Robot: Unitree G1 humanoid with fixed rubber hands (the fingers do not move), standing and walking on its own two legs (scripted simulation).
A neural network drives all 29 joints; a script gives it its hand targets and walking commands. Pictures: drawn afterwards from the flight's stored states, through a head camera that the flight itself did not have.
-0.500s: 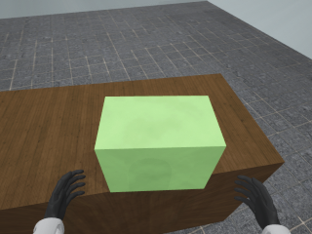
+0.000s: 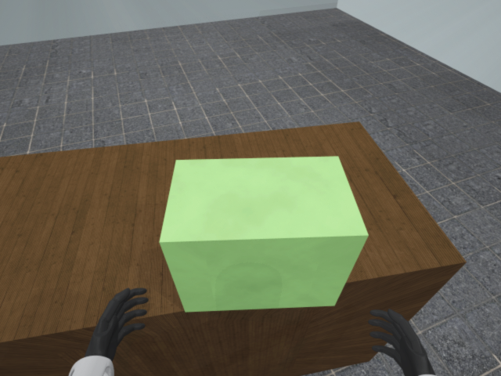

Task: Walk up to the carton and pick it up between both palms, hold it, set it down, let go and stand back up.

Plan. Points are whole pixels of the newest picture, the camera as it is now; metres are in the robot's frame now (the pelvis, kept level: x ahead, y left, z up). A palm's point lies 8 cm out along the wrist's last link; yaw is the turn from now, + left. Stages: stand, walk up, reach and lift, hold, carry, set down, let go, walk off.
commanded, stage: set down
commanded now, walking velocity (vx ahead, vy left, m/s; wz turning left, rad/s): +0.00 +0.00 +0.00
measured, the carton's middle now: (259, 236) +0.34 +0.02 +0.04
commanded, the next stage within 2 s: let go in 0.40 s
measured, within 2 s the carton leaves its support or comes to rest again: neither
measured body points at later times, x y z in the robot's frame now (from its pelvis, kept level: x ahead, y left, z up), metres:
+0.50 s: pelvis -0.02 -0.01 +0.00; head -0.06 -0.04 +0.44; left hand +0.20 +0.24 -0.01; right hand +0.18 -0.23 -0.08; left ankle +0.00 +0.12 -0.75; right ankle -0.03 -0.12 -0.75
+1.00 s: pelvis -0.04 -0.01 -0.01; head -0.05 +0.00 +0.44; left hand +0.20 +0.24 -0.01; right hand +0.11 -0.25 -0.11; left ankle +0.00 +0.12 -0.75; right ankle -0.03 -0.12 -0.75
